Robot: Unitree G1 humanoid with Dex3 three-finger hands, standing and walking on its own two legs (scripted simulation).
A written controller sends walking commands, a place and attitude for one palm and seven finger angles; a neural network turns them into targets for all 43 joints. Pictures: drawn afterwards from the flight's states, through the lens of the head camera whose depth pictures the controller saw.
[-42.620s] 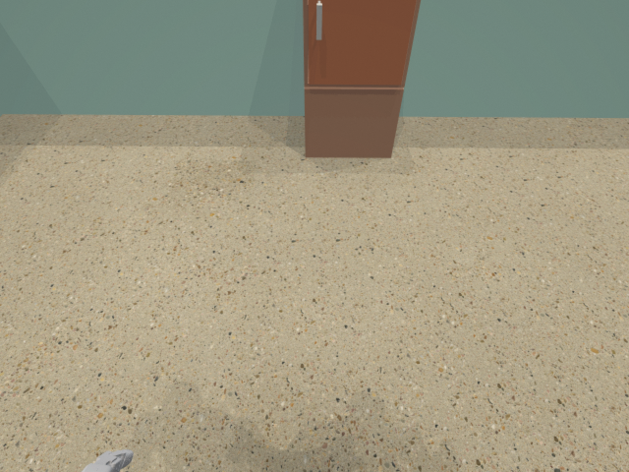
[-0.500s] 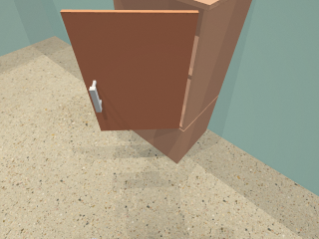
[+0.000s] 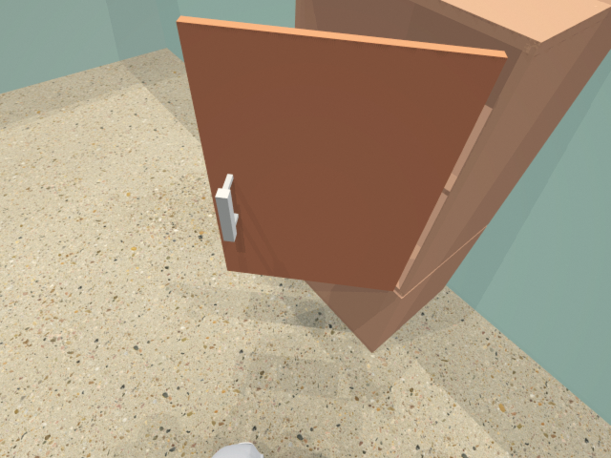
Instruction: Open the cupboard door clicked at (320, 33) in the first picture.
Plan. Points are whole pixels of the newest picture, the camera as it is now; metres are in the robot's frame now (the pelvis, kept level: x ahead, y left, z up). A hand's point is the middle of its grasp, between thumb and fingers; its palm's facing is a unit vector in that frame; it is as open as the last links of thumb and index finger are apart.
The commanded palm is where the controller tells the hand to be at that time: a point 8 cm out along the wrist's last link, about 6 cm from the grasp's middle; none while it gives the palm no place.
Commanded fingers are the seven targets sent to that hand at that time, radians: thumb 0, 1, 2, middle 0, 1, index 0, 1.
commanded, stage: come to a stop and stand still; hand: left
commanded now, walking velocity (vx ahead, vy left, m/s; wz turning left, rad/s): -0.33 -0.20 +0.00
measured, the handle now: (229, 208) +0.53 +0.19 -0.06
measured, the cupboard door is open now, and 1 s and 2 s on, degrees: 44 44 44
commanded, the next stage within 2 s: look again from close up in 0.84 s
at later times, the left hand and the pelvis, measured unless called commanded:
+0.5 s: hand out of the picture +0.05 +0.15 -0.15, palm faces -0.01 -0.97 -0.26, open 7.4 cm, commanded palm none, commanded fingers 0.00 0.90 0.90 -0.20 -0.30 -0.20 -0.30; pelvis -0.02 -0.04 +0.00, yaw -2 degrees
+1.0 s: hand out of the picture -0.04 +0.13 -0.16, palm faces -0.02 -0.98 -0.21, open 7.3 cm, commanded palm none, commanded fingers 0.00 0.90 0.90 -0.20 -0.30 -0.20 -0.30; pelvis -0.04 -0.04 +0.01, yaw -2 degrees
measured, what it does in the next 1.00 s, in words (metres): steps on the spot: right foot, then left foot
